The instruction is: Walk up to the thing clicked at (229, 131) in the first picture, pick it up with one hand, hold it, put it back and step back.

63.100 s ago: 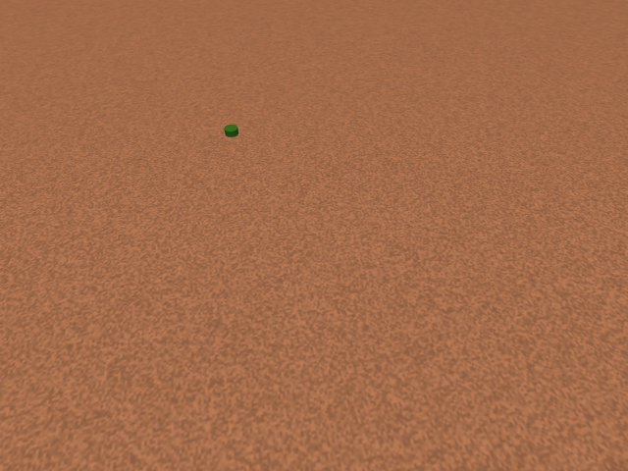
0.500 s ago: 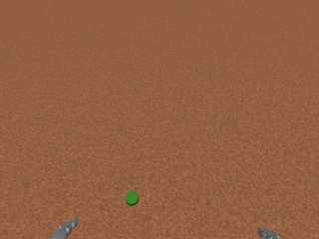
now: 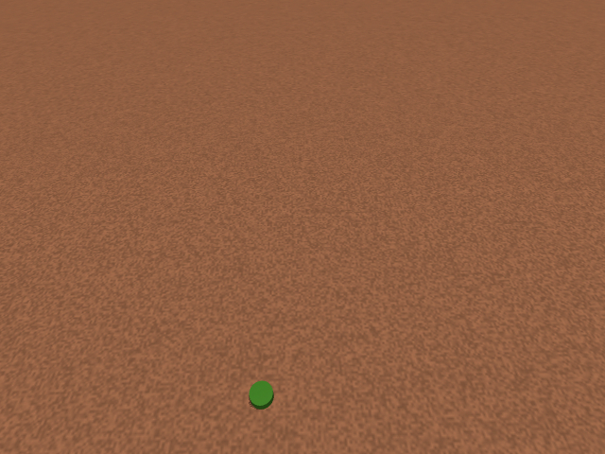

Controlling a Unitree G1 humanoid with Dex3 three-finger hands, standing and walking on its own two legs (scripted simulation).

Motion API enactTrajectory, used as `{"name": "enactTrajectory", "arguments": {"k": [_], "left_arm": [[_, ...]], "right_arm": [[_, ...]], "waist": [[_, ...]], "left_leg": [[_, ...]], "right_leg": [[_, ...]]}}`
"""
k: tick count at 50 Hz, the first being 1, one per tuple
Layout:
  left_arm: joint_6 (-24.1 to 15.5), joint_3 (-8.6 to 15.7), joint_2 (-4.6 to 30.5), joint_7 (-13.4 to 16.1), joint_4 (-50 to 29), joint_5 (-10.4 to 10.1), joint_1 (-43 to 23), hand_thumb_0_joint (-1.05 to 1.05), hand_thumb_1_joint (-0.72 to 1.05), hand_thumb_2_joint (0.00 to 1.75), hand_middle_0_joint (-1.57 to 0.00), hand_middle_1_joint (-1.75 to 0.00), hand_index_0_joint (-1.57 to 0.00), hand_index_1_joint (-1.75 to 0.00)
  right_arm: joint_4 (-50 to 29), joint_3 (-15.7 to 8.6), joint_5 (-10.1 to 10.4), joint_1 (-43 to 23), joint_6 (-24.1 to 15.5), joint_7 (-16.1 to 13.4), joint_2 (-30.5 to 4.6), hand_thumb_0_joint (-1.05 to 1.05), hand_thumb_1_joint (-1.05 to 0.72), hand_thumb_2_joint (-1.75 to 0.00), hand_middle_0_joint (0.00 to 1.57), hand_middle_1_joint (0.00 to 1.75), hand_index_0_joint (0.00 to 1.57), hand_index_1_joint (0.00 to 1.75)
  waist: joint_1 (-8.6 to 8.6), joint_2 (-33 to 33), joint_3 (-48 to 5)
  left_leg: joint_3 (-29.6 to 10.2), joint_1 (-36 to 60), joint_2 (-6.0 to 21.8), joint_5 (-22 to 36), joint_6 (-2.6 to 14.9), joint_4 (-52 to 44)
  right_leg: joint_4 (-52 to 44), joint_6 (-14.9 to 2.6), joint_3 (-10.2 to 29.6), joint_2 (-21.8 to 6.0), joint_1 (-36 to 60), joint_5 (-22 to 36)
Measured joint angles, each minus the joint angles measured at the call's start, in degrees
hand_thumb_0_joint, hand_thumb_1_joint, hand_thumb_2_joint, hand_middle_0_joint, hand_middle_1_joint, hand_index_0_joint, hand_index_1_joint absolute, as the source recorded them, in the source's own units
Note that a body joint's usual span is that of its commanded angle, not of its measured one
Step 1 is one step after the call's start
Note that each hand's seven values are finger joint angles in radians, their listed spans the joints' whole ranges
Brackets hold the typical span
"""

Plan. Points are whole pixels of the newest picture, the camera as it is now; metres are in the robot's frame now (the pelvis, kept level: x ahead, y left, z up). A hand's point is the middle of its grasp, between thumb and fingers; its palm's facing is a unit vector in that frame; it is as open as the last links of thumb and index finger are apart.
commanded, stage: stand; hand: left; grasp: from above
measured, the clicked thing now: (261, 394) +0.46 +0.18 -0.76
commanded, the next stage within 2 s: step back in 1.74 s
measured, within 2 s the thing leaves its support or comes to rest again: neither
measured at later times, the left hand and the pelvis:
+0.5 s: hand out of the picture +0.06 +0.22 -0.16, palm faces +0.02 -0.95 -0.32, open 7.4 cm; pelvis +0.01 -0.02 +0.00, yaw +0 degrees
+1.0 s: hand out of the picture +0.10 +0.22 -0.15, palm faces +0.01 -0.94 -0.33, open 7.4 cm; pelvis +0.02 -0.02 +0.01, yaw -1 degrees
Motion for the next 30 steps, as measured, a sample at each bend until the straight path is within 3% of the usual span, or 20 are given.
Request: {"name": "enactTrajectory", "arguments": {"k": [30], "left_arm": [[-0.8, -0.09, 0.63, -0.56, 3.53, -0.8, -3.63, 0.01, 0.91, 0.9, -0.2, -0.3, -0.2, -0.3]], "right_arm": [[2.7, 1.23, 0.51, -1.02, -0.14, 0.13, -2.09, 0.0, -0.91, -0.9, 0.2, 0.3, 0.2, 0.3]], "waist": [[-0.89, 0.37, 0.33]], "left_leg": [[-0.47, 2.29, 1.84, 1.35, -1.7, -4.34]], "right_leg": [[-3.76, -1.62, -0.46, 1.8, 1.93, 1.1]]}}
